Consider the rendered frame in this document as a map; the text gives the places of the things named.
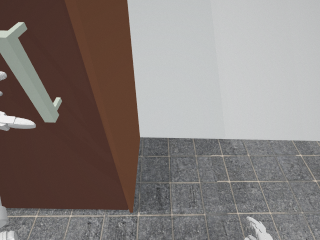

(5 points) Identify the handle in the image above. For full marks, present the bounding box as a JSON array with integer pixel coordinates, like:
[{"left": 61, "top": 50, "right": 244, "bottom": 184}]
[{"left": 0, "top": 22, "right": 62, "bottom": 123}]

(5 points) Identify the robot left upper arm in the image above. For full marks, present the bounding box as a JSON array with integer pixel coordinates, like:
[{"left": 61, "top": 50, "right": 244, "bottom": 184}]
[{"left": 0, "top": 230, "right": 19, "bottom": 240}]

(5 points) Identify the wardrobe door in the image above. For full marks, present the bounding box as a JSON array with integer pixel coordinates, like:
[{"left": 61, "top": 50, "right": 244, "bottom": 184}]
[{"left": 0, "top": 0, "right": 129, "bottom": 210}]

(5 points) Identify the right robot hand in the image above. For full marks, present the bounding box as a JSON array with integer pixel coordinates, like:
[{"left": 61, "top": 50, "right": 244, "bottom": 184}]
[{"left": 244, "top": 216, "right": 273, "bottom": 240}]

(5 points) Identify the left robot hand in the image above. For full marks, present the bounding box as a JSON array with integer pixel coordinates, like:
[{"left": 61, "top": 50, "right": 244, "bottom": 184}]
[{"left": 0, "top": 71, "right": 36, "bottom": 131}]

